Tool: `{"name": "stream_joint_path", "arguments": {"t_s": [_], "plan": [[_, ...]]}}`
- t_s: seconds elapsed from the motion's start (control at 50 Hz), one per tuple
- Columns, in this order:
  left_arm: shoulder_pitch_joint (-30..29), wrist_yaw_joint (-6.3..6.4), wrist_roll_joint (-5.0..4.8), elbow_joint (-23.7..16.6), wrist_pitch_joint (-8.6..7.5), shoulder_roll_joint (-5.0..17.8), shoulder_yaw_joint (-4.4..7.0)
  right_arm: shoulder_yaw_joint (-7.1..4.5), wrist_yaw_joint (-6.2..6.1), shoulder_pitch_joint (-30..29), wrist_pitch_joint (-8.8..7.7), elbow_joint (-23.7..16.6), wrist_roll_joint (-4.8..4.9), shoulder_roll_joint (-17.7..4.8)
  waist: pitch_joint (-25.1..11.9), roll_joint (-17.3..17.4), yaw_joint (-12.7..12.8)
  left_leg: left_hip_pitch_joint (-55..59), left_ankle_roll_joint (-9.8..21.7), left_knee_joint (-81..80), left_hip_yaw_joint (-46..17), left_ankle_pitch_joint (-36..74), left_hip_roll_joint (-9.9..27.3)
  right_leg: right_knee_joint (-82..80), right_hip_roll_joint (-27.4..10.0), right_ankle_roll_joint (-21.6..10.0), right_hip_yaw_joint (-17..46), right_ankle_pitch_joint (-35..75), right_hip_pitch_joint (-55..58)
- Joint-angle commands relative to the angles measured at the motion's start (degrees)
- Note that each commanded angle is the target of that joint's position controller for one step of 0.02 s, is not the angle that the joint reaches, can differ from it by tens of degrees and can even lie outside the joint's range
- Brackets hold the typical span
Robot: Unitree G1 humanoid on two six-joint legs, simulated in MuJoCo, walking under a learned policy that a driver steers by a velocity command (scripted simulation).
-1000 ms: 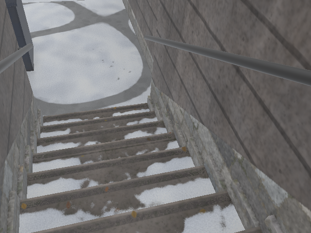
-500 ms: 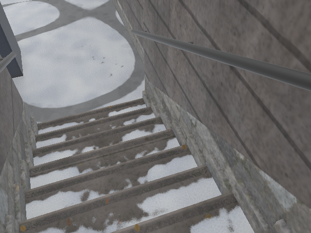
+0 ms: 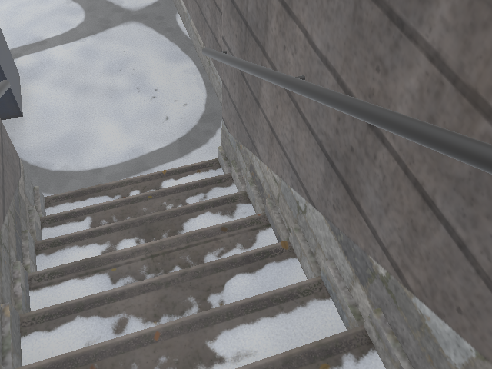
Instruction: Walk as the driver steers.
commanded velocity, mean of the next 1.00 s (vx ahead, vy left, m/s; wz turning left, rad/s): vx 0.40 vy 0.00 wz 0.38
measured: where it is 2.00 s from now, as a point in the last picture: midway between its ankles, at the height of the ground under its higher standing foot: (154, 276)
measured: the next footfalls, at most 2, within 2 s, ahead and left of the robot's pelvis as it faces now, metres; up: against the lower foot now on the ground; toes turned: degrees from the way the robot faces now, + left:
left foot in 0.04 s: -0.02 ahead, +0.09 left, -0.02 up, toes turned -2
right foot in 0.44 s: +0.23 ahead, -0.13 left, -0.16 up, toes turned +0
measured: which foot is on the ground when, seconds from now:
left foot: up 0.00-0.02, down 0.04-0.18, up 0.20-0.46, down 0.48-0.88, up 0.90-1.00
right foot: down 0.00-0.34, up 0.36-0.42, down 0.44-0.50, up 0.52-0.84, down 0.86-1.00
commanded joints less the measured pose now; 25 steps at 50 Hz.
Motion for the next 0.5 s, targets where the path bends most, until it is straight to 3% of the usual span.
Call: {"name": "stream_joint_path", "arguments": {"t_s": [0.02, 0.04, 0.06, 0.08, 0.1, 0.12, 0.14, 0.16, 0.18, 0.2, 0.22, 0.24, 0.26, 0.28, 0.3, 0.32, 0.34, 0.36, 0.38, 0.4, 0.42, 0.44, 0.46, 0.48, 0.5], "plan": [[5.75, 2.79, -1.13, 0.41, -0.07, 8.81, 2.51, -0.56, 0.21, 1.49, -1.56, -2.59, -1.71, -0.22, -0.91, -4.69, 1.80, -5.20, 2.57, -14.76, -1.64, 20.99, 4.60, -3.93, -2.60, 6.66, 7.53, -36.04, 1.90], [5.89, 3.67, -1.83, 1.61, -0.71, 7.80, 2.79, -0.63, 0.30, 8.87, -1.73, 0.22, -2.94, 0.16, -0.50, -4.95, -2.51, 1.20, 2.74, -14.78, 1.45, 34.46, 3.78, 2.56, -2.88, 4.95, 9.67, -49.62, -6.33], [-1.10, 3.39, -2.95, -0.96, -1.58, 3.73, 1.44, -0.01, 1.16, 13.48, -2.29, 0.45, -2.42, -0.36, 2.73, 2.41, -9.00, 1.29, 1.35, -28.36, 1.58, 37.52, 4.59, 8.09, 3.34, 8.93, 0.18, -52.41, -10.21], [-8.61, 2.79, -2.90, -4.58, -2.14, 2.84, 1.48, 0.11, 0.51, 15.50, -2.82, 2.81, -3.99, -2.32, 11.66, 12.60, -11.39, -2.99, 0.17, -39.87, -0.11, 22.45, 4.74, 13.76, 8.77, 11.05, -5.44, -52.07, -13.63], [-16.83, 2.21, -0.14, -8.68, -3.71, 6.61, 2.50, -1.16, -0.78, 19.19, -2.93, 6.47, -4.01, -4.92, 19.83, 17.63, -14.20, -5.74, 1.62, -40.39, -2.55, 18.19, 2.72, 15.41, 9.30, 12.08, -4.48, -53.67, -16.95], [-20.36, -1.13, 9.90, -15.29, -6.46, 2.76, 0.93, -2.75, -3.05, 12.58, -3.79, -0.45, -4.11, -7.49, 19.75, 12.96, -8.20, -0.35, 6.52, -37.50, -7.47, 14.06, 5.31, -4.35, -1.27, 6.70, 5.63, -36.13, -21.86], [-10.83, -1.79, 8.65, -8.75, -7.53, 6.49, 2.94, -3.29, -3.33, 8.68, -4.04, -1.02, -1.76, -7.61, 12.84, 5.72, -7.40, 1.55, 9.28, -32.35, -8.66, 14.23, 4.46, -8.99, 0.24, 7.31, 5.31, -21.85, -14.16], [0.26, -1.56, 8.13, -4.33, -7.95, 10.00, 4.52, -5.13, -4.59, 5.62, -4.58, -5.01, -2.14, -12.19, 12.46, -1.74, -6.27, 7.38, 6.47, -27.94, -4.31, 11.80, 0.12, -12.50, 4.03, 6.79, 2.70, -19.90, -14.49], [9.11, -0.84, 9.27, -2.51, -7.99, 10.41, 5.37, -6.92, -6.06, 5.60, -4.43, -5.87, -1.89, -14.57, 11.37, -0.93, -5.41, 3.22, 0.95, -21.36, 2.54, 10.76, -9.50, -14.17, 7.52, 7.12, -2.13, -26.03, -4.22], [27.55, 0.36, 10.54, 2.02, -7.84, 14.96, 7.91, -6.01, -6.86, -4.87, -4.24, -11.23, -2.68, -11.65, 7.42, -6.25, 4.90, -18.23, -7.45, -14.45, 9.71, 8.21, -18.58, -17.99, 9.74, 4.24, -7.06, -29.31, 22.16], [57.75, 2.34, 8.80, 13.42, -7.22, 7.82, 6.28, -5.83, -6.61, -26.09, -4.06, -20.04, -5.37, -9.15, 5.65, -7.55, 17.74, -52.99, -8.20, -6.00, 4.28, 8.02, -14.59, -11.97, 3.38, 3.19, 3.48, -33.18, 59.10], [74.70, 3.76, 3.66, 20.40, -6.42, -5.44, 1.64, -3.79, -3.25, -46.91, -4.43, -24.73, -9.73, -5.16, 5.11, -9.44, 27.57, -73.43, 0.53, -4.05, -8.57, 6.41, 0.23, -7.11, -7.04, 5.27, 21.29, -39.57, 71.47], [77.45, 3.84, 0.68, 21.40, -5.61, -7.64, 0.14, -3.21, -0.62, -45.04, -4.51, -20.64, -7.91, -2.79, 6.06, -5.05, 27.00, -76.71, 0.23, -8.06, -12.27, 16.75, 9.68, -4.96, -13.18, 7.79, 27.55, -42.67, 66.75], [62.16, 2.47, -1.68, 14.36, -5.03, -5.91, -0.27, -3.06, -0.22, -31.56, -4.45, -15.12, -6.75, -3.51, 2.12, -4.92, 19.14, -63.09, -1.19, -16.20, -11.31, 26.28, 14.72, -2.32, -13.72, 7.24, 26.36, -37.75, 53.29], [46.53, 0.15, -2.68, 7.47, -4.79, -2.44, -0.22, -3.72, -0.93, -19.78, -4.96, -9.80, -7.43, -5.61, -2.20, -5.28, 11.90, -40.70, 0.21, -22.35, -10.74, 33.22, 13.93, 1.70, -9.39, 8.14, 22.72, -33.20, 33.19], [29.15, -0.78, 0.27, 0.03, -4.80, -0.03, -0.41, -2.98, -1.90, 1.09, -6.05, -1.54, -8.71, -3.48, -3.75, -5.23, 2.30, -9.89, 1.74, -16.67, -13.05, 41.07, 12.83, 11.10, -6.37, 11.37, 18.12, -39.16, -0.01], [13.38, -1.28, 4.45, -9.49, -5.29, 1.76, -0.49, -2.66, -2.39, 12.83, -6.96, 0.85, -9.02, -4.30, -2.09, 1.13, -4.84, 12.01, 3.14, -14.66, -3.49, 53.95, 4.02, 11.46, 0.04, 11.55, 7.55, -48.14, -25.03], [8.95, -0.97, 5.42, -11.59, -6.09, 0.19, -1.23, -1.76, -2.54, 15.73, -7.06, 0.97, -9.87, -3.93, 1.82, 1.60, -6.05, 20.17, 2.59, -15.26, -5.13, 59.65, 5.83, 16.65, -0.60, 12.72, 6.00, -56.45, -39.68], [16.51, -0.15, 3.97, -10.28, -6.26, 3.07, -1.36, -2.15, -0.18, 8.26, -6.87, -1.32, -9.41, -5.43, 3.08, 4.69, -1.93, 16.02, 0.91, -28.36, 2.54, 76.07, 4.98, 17.44, 2.77, 12.14, 0.83, -63.67, -32.24], [22.61, 0.76, 3.80, -7.99, -4.69, 4.61, -1.77, -2.55, 0.74, 5.32, -6.11, -1.53, -9.31, -6.29, 4.06, 8.20, -1.83, 16.21, 1.32, -33.59, 4.63, 80.60, 4.58, 18.36, 3.04, 12.84, 0.94, -69.20, -26.86], [26.84, 1.08, 5.22, -5.45, -2.88, 6.21, -1.82, -2.59, 2.27, 1.86, -4.64, -3.02, -7.72, -7.80, 1.93, 5.99, -1.06, 18.57, 1.03, -29.26, 3.92, 78.40, 5.29, 16.22, 1.62, 13.11, 1.45, -69.37, -23.24], [25.34, 0.31, 5.87, -5.55, -1.93, 8.50, -1.51, -3.45, 2.91, 4.44, -2.16, -2.59, -6.66, -11.95, 0.23, 2.33, -2.60, 18.67, 0.00, -25.34, 0.83, 68.17, 6.61, 17.84, -2.83, 12.99, 2.94, -70.26, -17.60], [22.58, -0.96, 5.76, -6.85, -2.16, 10.83, -0.56, -5.45, 2.71, 5.45, -0.52, -4.90, -5.36, -16.16, 1.40, 3.64, -5.06, 15.13, 0.19, -25.44, -0.67, 52.40, 6.34, 20.55, -8.75, 11.32, 5.44, -71.75, -15.36], [32.29, -4.26, 7.89, -1.37, -2.04, 10.74, -1.40, -7.23, 2.99, 6.71, 0.22, -5.74, -4.62, -18.85, 3.30, 1.33, -5.79, 27.91, 6.15, -11.67, -3.44, 47.30, 8.27, 30.25, -16.57, 11.54, 15.39, -69.55, -29.82], [53.40, -5.65, 3.51, 2.98, -2.92, 4.00, -1.18, -9.93, 4.44, 7.73, -0.22, -7.58, -3.35, -29.07, -14.01, 15.19, -1.02, 31.69, 14.63, -8.07, -10.17, 65.52, 12.77, 56.61, -6.46, 13.73, 7.03, -77.81, -23.33]]}}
